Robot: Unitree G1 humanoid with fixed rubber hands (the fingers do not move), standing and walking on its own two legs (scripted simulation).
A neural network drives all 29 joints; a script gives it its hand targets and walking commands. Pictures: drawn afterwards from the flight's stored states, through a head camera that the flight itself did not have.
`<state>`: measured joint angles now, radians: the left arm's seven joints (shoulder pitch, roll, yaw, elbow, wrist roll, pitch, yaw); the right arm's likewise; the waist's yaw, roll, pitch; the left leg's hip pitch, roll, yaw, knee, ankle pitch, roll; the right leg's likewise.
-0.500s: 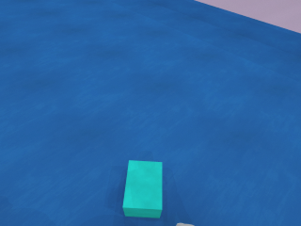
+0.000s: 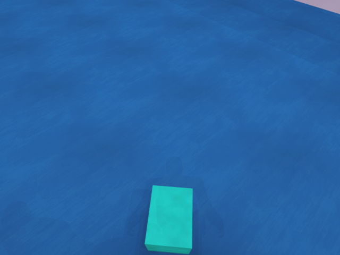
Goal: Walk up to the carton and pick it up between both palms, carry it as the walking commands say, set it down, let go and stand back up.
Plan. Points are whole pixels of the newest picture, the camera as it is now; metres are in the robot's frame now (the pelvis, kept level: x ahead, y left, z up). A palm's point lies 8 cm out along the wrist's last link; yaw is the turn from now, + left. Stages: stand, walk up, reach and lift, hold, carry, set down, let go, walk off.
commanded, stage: walk up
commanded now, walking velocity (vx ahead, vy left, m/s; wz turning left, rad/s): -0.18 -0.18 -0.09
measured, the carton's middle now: (170, 219) +0.38 +0.01 -0.67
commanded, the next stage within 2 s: stand in 1.46 s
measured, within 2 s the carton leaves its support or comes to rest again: neither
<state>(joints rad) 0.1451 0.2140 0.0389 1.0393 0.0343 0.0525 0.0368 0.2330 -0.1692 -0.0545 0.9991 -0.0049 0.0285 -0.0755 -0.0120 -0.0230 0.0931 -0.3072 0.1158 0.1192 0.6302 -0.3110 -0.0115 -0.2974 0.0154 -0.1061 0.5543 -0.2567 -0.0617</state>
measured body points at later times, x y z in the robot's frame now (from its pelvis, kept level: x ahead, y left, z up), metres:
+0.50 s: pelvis -0.06 -0.07 +0.02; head -0.04 -0.12 +0.46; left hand +0.01 +0.20 -0.09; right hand +0.00 -0.34 -0.15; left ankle -0.08 +0.10 -0.65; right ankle -0.05 -0.21 -0.73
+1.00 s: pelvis -0.08 +0.00 +0.01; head -0.07 +0.04 +0.46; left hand -0.05 +0.25 -0.16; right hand -0.03 -0.24 -0.12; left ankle -0.12 +0.10 -0.73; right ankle -0.07 -0.14 -0.71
